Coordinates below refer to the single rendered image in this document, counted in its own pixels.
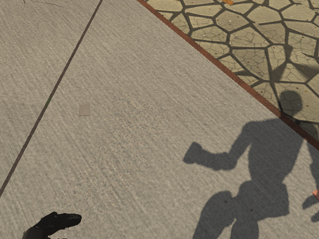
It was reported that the left robot hand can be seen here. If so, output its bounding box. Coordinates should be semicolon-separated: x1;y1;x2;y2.
22;211;82;239

